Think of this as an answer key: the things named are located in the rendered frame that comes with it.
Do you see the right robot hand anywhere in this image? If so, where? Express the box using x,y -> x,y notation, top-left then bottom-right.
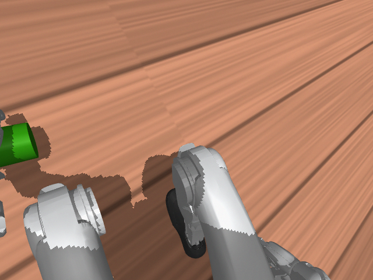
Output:
258,237 -> 300,280

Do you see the right robot foot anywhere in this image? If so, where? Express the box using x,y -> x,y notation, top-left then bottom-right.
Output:
166,188 -> 206,258

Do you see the bottle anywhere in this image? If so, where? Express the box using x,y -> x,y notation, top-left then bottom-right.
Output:
0,122 -> 38,167

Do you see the right robot arm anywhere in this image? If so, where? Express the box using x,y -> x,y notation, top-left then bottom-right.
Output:
290,261 -> 331,280

